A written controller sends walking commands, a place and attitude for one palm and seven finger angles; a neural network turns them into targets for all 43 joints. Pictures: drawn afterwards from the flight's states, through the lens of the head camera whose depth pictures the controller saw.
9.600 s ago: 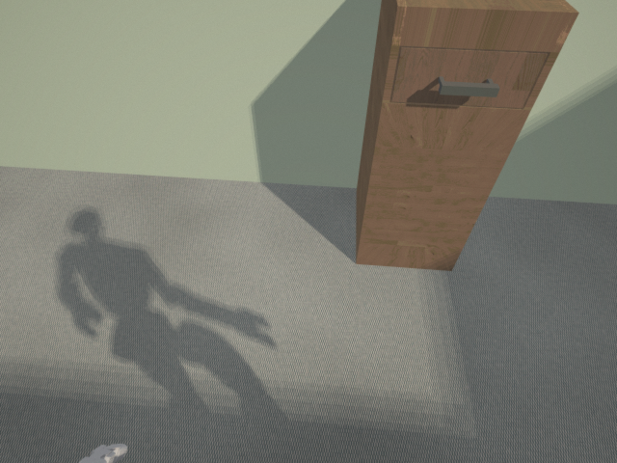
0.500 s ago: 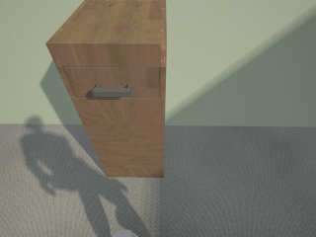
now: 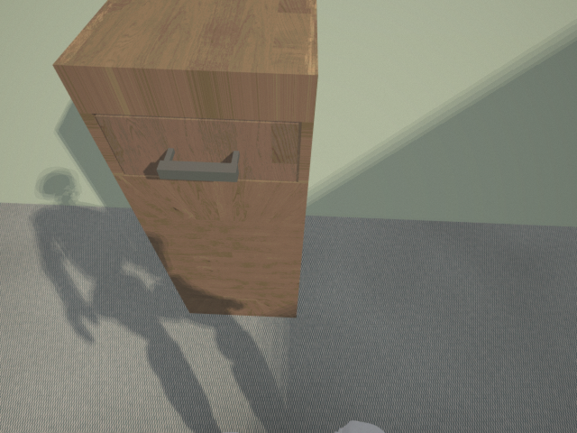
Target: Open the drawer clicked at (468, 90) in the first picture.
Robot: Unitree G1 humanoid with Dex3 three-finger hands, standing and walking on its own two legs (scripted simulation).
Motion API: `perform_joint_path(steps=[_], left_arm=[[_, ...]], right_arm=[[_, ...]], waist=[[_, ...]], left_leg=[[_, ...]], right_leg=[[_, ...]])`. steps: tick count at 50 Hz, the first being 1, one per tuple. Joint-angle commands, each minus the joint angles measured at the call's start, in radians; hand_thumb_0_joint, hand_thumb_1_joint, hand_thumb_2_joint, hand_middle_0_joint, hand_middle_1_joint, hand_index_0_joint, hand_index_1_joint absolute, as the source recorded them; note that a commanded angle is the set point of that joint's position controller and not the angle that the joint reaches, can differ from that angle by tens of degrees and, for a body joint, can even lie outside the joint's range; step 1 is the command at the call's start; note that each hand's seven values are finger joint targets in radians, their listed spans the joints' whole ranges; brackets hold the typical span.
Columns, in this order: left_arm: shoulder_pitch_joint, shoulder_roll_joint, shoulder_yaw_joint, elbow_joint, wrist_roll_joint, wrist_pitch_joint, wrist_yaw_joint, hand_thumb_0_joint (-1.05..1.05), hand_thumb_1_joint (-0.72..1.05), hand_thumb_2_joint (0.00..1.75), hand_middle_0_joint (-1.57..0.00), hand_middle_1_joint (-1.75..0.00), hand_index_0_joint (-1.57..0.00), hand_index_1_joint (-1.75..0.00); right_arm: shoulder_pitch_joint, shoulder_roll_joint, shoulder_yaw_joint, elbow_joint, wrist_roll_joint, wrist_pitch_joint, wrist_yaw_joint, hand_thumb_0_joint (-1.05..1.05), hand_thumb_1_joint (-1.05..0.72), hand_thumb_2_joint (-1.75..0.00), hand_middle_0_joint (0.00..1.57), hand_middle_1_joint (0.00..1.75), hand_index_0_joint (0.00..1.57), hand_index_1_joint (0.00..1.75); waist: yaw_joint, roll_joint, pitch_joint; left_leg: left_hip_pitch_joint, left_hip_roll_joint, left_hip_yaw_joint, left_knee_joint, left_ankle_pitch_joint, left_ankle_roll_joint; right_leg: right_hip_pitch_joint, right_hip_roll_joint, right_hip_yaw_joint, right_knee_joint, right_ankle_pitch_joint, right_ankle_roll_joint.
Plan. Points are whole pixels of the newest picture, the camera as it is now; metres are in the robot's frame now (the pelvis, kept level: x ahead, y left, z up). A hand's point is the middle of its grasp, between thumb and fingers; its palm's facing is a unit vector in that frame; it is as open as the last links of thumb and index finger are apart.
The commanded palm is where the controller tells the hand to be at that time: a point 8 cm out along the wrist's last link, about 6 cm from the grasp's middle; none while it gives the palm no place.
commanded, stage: come to a stop and stand still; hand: left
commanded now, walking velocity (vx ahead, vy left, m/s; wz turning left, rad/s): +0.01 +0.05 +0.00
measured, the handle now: (201, 162) +0.53 +0.20 +0.03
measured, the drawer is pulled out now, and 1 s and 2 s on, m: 0.00 0.00 0.00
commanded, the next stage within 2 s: look again from close up in 1.28 s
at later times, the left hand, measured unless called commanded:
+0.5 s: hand out of the picture +0.00 +0.13 -0.14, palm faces +0.10 -0.95 -0.30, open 7.3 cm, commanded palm none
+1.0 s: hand out of the picture -0.02 +0.16 -0.17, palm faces +0.04 -0.98 -0.21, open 7.3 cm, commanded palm none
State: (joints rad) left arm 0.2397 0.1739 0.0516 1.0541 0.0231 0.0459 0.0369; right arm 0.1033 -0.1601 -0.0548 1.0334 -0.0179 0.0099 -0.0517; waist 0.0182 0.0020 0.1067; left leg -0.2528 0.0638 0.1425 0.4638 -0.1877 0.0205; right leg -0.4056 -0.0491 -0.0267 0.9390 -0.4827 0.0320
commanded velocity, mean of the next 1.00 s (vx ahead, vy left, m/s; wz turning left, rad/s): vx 0.03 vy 0.09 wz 0.00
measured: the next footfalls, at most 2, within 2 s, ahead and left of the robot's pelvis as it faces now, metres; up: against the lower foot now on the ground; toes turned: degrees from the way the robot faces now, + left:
right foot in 0.14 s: +0.01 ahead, -0.14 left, +0.00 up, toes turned -3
left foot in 0.68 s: +0.04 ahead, +0.11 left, +0.00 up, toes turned +3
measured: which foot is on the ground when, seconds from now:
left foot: down 0.00-0.14, up 0.16-0.66, down 0.68-1.00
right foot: up 0.00-0.12, down 0.14-1.00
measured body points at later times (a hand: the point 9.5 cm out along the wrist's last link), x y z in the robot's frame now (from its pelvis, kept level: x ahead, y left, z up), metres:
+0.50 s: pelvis -0.03 -0.07 +0.01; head +0.00 -0.11 +0.46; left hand -0.01 +0.17 -0.12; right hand -0.01 -0.32 -0.17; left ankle -0.08 +0.11 -0.67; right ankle +0.00 -0.16 -0.74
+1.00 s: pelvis -0.01 -0.01 +0.00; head +0.02 -0.02 +0.45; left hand -0.02 +0.21 -0.16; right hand +0.02 -0.24 -0.16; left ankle -0.07 +0.11 -0.74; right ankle -0.03 -0.13 -0.74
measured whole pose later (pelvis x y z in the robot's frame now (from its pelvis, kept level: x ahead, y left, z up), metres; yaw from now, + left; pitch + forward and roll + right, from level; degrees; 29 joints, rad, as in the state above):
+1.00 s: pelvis -0.01 -0.01 +0.00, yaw +1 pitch +1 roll +0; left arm 0.26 0.13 0.00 1.14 0.02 -0.01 0.04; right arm 0.23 -0.17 -0.02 1.11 -0.01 -0.01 -0.05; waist 0.01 0.02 0.03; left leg -0.13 0.00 0.04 0.42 -0.31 0.00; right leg -0.21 -0.05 -0.05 0.47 -0.28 0.01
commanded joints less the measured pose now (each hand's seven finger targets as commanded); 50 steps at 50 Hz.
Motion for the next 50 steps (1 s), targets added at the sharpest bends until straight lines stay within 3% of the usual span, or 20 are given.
perform_joint_path(steps=[1,4,5,6,7,9,10,12,17,25,30,32,34,35,36,37,41,43,47,50], left_arm=[[0.101,0.027,0.015,-0.049,-0.006,0.000,-0.007,0.00,0.90,0.90,-0.20,-0.30,-0.20,-0.30],[0.159,0.044,0.010,-0.030,-0.005,-0.022,-0.007,0.00,0.90,0.90,-0.20,-0.30,-0.20,-0.30],[0.168,0.079,0.011,-0.023,0.003,-0.034,-0.004,0.00,0.90,0.90,-0.20,-0.30,-0.20,-0.30],[0.130,0.152,0.012,-0.039,0.012,-0.051,0.000,0.00,0.90,0.90,-0.20,-0.30,-0.20,-0.30],[0.079,0.222,0.019,-0.076,0.009,-0.047,-0.003,0.00,0.90,0.90,-0.20,-0.30,-0.20,-0.30],[0.023,0.228,0.027,-0.098,0.008,-0.041,-0.002,0.00,0.90,0.90,-0.20,-0.30,-0.20,-0.30],[0.010,0.225,0.032,-0.099,0.007,-0.043,0.003,0.00,0.90,0.90,-0.20,-0.30,-0.20,-0.30],[-0.026,0.189,0.025,-0.107,0.000,-0.046,0.000,0.00,0.90,0.90,-0.20,-0.30,-0.20,-0.30],[0.049,0.173,0.034,-0.102,-0.003,-0.055,0.006,0.00,0.90,0.90,-0.20,-0.30,-0.20,-0.30],[0.100,0.180,0.038,-0.066,0.011,-0.054,0.002,0.00,0.90,0.90,-0.20,-0.30,-0.20,-0.30],[0.045,0.180,0.036,-0.045,0.008,-0.042,-0.004,0.00,0.90,0.90,-0.20,-0.30,-0.20,-0.30],[0.027,0.145,0.024,-0.041,-0.006,-0.034,-0.004,0.00,0.90,0.90,-0.20,-0.30,-0.20,-0.30],[0.054,0.055,0.004,-0.043,-0.014,-0.030,-0.011,0.00,0.90,0.90,-0.20,-0.30,-0.20,-0.30],[0.043,0.050,-0.002,-0.040,-0.005,-0.029,-0.012,0.00,0.90,0.90,-0.20,-0.30,-0.20,-0.30],[0.057,0.030,-0.003,-0.038,-0.005,-0.036,-0.017,0.00,0.90,0.90,-0.20,-0.30,-0.20,-0.30],[0.051,0.031,-0.007,-0.007,0.001,-0.025,-0.015,0.00,0.90,0.90,-0.20,-0.30,-0.20,-0.30],[0.081,0.043,-0.021,0.034,-0.005,-0.037,-0.016,0.00,0.90,0.90,-0.20,-0.30,-0.20,-0.30],[0.117,0.061,-0.024,0.059,-0.008,-0.055,-0.012,0.00,0.90,0.90,-0.20,-0.30,-0.20,-0.30],[0.099,0.075,-0.028,0.070,-0.014,-0.070,0.001,0.00,0.90,0.90,-0.20,-0.30,-0.20,-0.30],[0.074,0.066,-0.031,0.063,-0.016,-0.066,0.005,0.00,0.90,0.90,-0.20,-0.30,-0.20,-0.30]], right_arm=[[0.016,-0.171,-0.039,-0.049,-0.010,0.007,0.013,0.00,-0.90,-0.90,0.20,0.30,0.20,0.30],[0.008,-0.157,-0.034,-0.045,-0.005,0.014,0.028,0.00,-0.90,-0.90,0.20,0.30,0.20,0.30],[0.036,-0.124,-0.028,-0.039,0.003,0.016,0.035,0.00,-0.90,-0.90,0.20,0.30,0.20,0.30],[0.068,-0.057,-0.015,-0.049,0.012,0.022,0.039,0.00,-0.90,-0.90,0.20,0.30,0.20,0.30],[0.046,-0.059,-0.015,-0.076,0.009,0.033,0.045,0.00,-0.90,-0.90,0.20,0.30,0.20,0.30],[0.027,-0.094,-0.023,-0.072,-0.002,0.051,0.054,0.00,-0.90,-0.90,0.20,0.30,0.20,0.30],[0.049,-0.109,-0.025,-0.068,-0.004,0.053,0.053,0.00,-0.90,-0.90,0.20,0.30,0.20,0.30],[0.122,-0.133,-0.031,-0.029,-0.007,0.047,0.060,0.00,-0.90,-0.90,0.20,0.30,0.20,0.30],[0.151,-0.132,-0.029,-0.037,-0.008,0.042,0.062,0.00,-0.90,-0.90,0.20,0.30,0.20,0.30],[0.134,-0.098,-0.012,-0.051,0.002,0.029,0.057,0.00,-0.90,-0.90,0.20,0.30,0.20,0.30],[0.222,-0.072,0.002,-0.014,0.009,0.009,0.047,0.00,-0.90,-0.90,0.20,0.30,0.20,0.30],[0.281,-0.084,0.009,0.018,0.009,-0.007,0.039,0.00,-0.90,-0.90,0.20,0.30,0.20,0.30],[0.240,-0.184,-0.005,-0.007,0.000,-0.017,0.029,0.00,-0.90,-0.90,0.20,0.30,0.20,0.30],[0.193,-0.194,-0.002,-0.024,0.001,-0.009,0.028,0.00,-0.90,-0.90,0.20,0.30,0.20,0.30],[0.157,-0.184,0.003,-0.033,-0.006,-0.010,0.020,0.00,-0.90,-0.90,0.20,0.30,0.20,0.30],[0.135,-0.149,0.013,-0.015,-0.002,-0.020,0.019,0.00,-0.90,-0.90,0.20,0.30,0.20,0.30],[0.156,-0.107,0.027,0.014,0.003,-0.024,0.007,0.00,-0.90,-0.90,0.20,0.30,0.20,0.30],[0.185,-0.097,0.028,0.029,0.010,-0.033,0.005,0.00,-0.90,-0.90,0.20,0.30,0.20,0.30],[0.226,-0.089,0.027,0.057,0.014,-0.032,0.006,0.00,-0.90,-0.90,0.20,0.30,0.20,0.30],[0.235,-0.087,0.031,0.075,0.012,-0.034,0.006,0.00,-0.90,-0.90,0.20,0.30,0.20,0.30]], waist=[[0.000,0.189,-0.164],[0.033,0.175,-0.157],[0.035,0.055,-0.145],[0.014,-0.177,-0.107],[0.020,-0.286,-0.036],[0.019,-0.186,0.013],[0.011,-0.229,0.025],[-0.012,-0.183,0.014],[0.024,-0.154,-0.081],[0.048,-0.207,-0.115],[0.000,-0.219,-0.121],[-0.028,-0.114,-0.133],[-0.011,0.192,-0.098],[-0.001,0.174,-0.039],[0.022,0.125,-0.013],[0.013,0.246,-0.002],[0.018,0.154,-0.008],[0.012,0.040,-0.082],[-0.016,-0.120,-0.159],[-0.017,-0.075,-0.149]], left_leg=[[0.034,0.254,-0.140,-0.105,0.415,0.135],[-0.052,0.190,-0.129,-0.046,0.081,0.072],[-0.097,0.117,-0.100,0.025,-0.065,0.023],[-0.146,0.014,-0.052,0.163,-0.254,-0.038],[-0.166,-0.022,-0.086,0.281,-0.347,-0.044],[-0.175,-0.011,-0.166,0.425,-0.293,-0.032],[-0.206,-0.013,-0.177,0.468,-0.252,-0.031],[-0.224,-0.016,-0.182,0.544,-0.148,-0.036],[-0.277,-0.029,-0.178,0.565,-0.096,-0.068],[-0.182,-0.028,-0.133,0.313,-0.219,-0.066],[0.049,-0.061,-0.080,0.041,-0.120,-0.045],[0.199,-0.029,-0.100,-0.111,-0.023,-0.035],[0.108,0.211,-0.370,-0.252,-0.102,0.047],[-0.035,0.247,-0.390,-0.304,-0.190,0.084],[-0.105,0.214,-0.346,-0.298,-0.200,0.084],[-0.077,0.173,-0.327,-0.331,-0.173,0.074],[0.012,0.117,-0.225,-0.195,0.167,0.072],[0.086,0.067,-0.178,-0.074,0.316,0.032],[0.138,0.049,-0.152,-0.047,0.313,-0.010],[0.150,0.053,-0.155,-0.074,0.313,-0.008]], right_leg=[[0.079,-0.012,-0.013,-0.055,0.051,-0.005],[0.236,-0.008,-0.046,-0.359,0.217,-0.003],[0.284,-0.025,-0.015,-0.492,0.288,0.000],[0.216,-0.197,0.214,-0.644,0.248,-0.045],[0.083,-0.328,0.358,-0.746,0.202,-0.119],[-0.031,-0.334,0.389,-0.817,-0.079,-0.151],[-0.008,-0.327,0.402,-0.815,-0.066,-0.135],[0.053,-0.274,0.283,-0.771,0.040,-0.117],[0.250,-0.269,0.221,-0.714,0.206,-0.136],[0.303,-0.275,0.228,-0.704,0.270,-0.180],[0.174,-0.205,0.162,-0.661,0.242,-0.138],[0.074,-0.135,0.101,-0.570,0.176,-0.084],[0.012,-0.022,-0.035,-0.390,0.115,-0.022],[0.063,-0.014,-0.037,-0.321,0.080,-0.018],[0.090,-0.015,-0.031,-0.302,0.116,-0.017],[0.093,-0.026,-0.031,-0.282,0.119,-0.011],[0.138,-0.029,-0.009,-0.391,0.195,-0.013],[0.223,-0.054,0.036,-0.534,0.471,-0.024],[0.293,-0.092,0.050,-0.496,0.732,-0.055],[0.289,-0.081,0.031,-0.506,0.650,-0.048]])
